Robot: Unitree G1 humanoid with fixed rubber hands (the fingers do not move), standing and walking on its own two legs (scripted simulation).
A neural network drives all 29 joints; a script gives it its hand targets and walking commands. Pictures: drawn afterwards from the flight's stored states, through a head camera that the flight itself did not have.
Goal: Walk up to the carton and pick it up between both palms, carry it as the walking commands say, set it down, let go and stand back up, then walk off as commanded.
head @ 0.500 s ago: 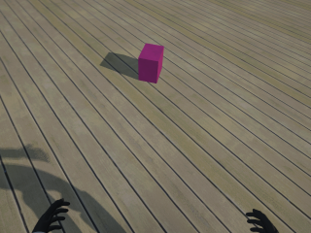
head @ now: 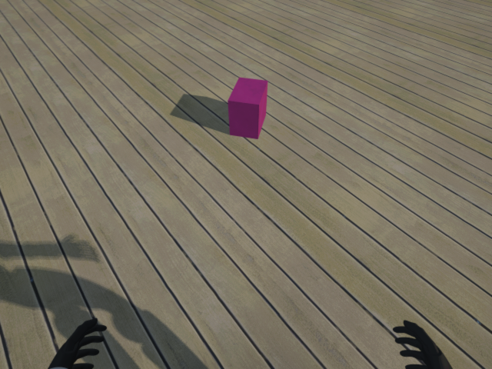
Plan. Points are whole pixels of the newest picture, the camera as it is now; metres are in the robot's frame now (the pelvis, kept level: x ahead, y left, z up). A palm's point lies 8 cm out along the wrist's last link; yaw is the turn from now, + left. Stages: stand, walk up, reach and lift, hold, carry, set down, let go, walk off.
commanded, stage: stand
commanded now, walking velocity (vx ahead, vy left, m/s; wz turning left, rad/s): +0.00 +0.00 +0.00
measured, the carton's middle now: (248, 108) +1.66 +0.03 -0.63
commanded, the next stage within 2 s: walk up in 0.82 s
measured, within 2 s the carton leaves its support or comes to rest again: neither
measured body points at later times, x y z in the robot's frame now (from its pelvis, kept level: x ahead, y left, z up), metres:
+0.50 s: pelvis +0.00 +0.00 +0.02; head +0.01 +0.00 +0.47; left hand +0.14 +0.30 -0.09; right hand +0.12 -0.31 -0.09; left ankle +0.00 +0.13 -0.72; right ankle +0.01 -0.12 -0.72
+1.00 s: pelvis +0.00 +0.01 +0.03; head +0.01 +0.01 +0.48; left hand +0.12 +0.32 -0.09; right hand +0.12 -0.31 -0.08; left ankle +0.00 +0.13 -0.72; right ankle +0.01 -0.12 -0.72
